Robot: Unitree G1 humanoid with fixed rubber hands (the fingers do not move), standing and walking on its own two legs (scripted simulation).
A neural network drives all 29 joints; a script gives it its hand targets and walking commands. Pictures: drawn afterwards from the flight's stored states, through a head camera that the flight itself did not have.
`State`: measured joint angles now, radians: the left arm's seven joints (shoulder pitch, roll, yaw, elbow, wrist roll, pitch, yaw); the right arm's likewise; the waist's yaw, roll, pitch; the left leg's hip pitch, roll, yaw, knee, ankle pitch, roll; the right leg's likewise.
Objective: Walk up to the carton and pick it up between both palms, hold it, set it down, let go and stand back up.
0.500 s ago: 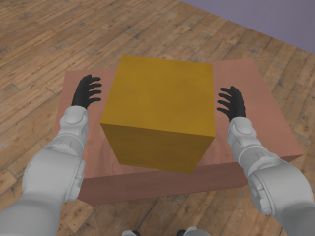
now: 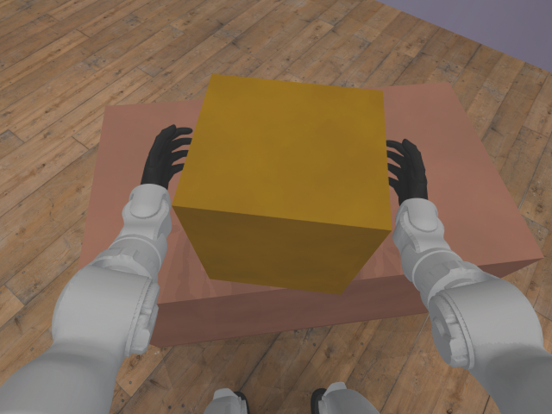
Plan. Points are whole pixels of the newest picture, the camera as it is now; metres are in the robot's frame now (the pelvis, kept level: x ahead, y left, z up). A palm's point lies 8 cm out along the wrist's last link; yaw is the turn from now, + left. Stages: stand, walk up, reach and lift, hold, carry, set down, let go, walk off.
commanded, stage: reach and lift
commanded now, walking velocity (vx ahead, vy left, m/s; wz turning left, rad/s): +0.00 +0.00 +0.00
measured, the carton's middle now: (284, 197) +0.44 -0.03 -0.02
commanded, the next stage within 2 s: none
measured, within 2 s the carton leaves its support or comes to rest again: neither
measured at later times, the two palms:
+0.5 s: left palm (171, 180) +0.46 +0.14 +0.03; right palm (398, 195) +0.40 -0.20 +0.01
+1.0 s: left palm (172, 184) +0.45 +0.13 +0.03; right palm (394, 197) +0.40 -0.20 +0.01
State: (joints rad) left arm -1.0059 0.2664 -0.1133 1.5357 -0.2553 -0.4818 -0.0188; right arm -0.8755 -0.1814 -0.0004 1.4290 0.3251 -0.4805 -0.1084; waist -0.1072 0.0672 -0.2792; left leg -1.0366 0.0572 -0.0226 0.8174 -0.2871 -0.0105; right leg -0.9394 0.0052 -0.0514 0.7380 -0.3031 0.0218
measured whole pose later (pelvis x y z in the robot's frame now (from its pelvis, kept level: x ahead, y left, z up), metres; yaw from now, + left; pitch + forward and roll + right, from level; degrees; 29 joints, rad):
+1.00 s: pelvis +0.01 +0.00 +0.02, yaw +0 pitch +24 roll -3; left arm -0.98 0.16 0.32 1.55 0.17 -0.60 -0.01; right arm -0.79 -0.04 -0.58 1.29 -0.24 -0.57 -0.12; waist -0.07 0.04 -0.15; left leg -0.84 0.05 -0.01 0.66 -0.24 -0.01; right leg -0.75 0.00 -0.04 0.58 -0.25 0.02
